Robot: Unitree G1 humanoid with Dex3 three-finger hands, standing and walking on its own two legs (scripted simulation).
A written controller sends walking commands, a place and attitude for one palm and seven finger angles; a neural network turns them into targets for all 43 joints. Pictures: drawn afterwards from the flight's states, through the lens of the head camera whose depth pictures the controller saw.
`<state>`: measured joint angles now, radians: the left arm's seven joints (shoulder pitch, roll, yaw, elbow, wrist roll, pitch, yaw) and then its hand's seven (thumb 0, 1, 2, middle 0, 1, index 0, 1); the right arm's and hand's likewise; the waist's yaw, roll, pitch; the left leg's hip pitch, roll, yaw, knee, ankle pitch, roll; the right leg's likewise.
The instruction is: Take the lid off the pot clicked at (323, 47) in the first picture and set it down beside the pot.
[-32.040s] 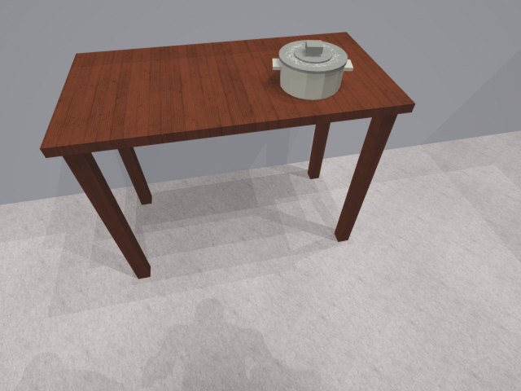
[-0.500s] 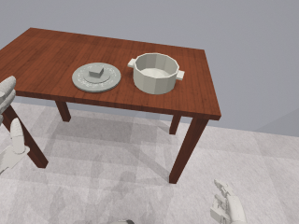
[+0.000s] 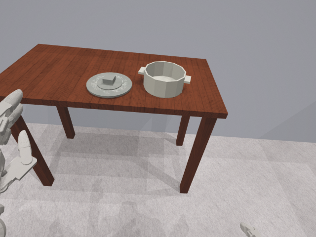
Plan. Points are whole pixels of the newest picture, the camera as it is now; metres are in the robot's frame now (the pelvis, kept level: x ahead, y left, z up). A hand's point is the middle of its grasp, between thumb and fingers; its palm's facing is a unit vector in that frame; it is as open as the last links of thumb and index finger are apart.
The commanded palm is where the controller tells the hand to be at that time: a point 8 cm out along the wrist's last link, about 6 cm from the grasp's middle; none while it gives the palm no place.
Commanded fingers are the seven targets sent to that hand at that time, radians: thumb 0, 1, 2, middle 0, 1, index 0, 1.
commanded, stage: stop stepping back and stand still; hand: left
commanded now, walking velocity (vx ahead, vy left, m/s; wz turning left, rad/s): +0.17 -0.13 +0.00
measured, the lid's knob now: (109, 79) +0.73 +0.26 +0.03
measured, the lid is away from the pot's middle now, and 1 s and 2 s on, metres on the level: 0.25 0.25 0.25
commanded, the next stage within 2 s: let the arm hang, fingers relaxed in 0.28 s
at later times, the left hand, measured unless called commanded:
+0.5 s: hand (59, 203) +0.20 +0.26 +0.00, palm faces +0.26 -0.89 -0.38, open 7.4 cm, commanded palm none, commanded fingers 0.00 0.90 0.90 -0.20 -0.30 -0.20 -0.30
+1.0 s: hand out of the picture -0.02 +0.18 -0.16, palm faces +0.11 -0.96 -0.24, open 7.3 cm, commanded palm none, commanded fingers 0.00 0.90 0.90 -0.20 -0.30 -0.20 -0.30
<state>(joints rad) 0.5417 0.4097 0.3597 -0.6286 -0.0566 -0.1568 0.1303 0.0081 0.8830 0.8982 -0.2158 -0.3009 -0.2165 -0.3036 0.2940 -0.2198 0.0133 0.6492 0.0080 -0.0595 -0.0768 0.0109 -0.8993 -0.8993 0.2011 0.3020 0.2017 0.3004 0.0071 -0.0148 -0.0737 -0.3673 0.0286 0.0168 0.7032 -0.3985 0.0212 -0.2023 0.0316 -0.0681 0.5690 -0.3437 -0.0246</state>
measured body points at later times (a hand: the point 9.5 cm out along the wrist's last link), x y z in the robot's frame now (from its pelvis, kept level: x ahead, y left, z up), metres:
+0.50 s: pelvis -0.02 +0.00 -0.01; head -0.03 -0.01 +0.44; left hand +0.18 +0.30 +0.02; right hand +0.14 -0.24 -0.12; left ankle +0.00 +0.13 -0.73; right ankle -0.02 -0.12 -0.71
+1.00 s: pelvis +0.03 -0.01 +0.01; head +0.08 -0.01 +0.46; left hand -0.02 +0.23 -0.14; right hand +0.05 -0.23 -0.15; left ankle -0.01 +0.10 -0.72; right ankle +0.01 -0.13 -0.73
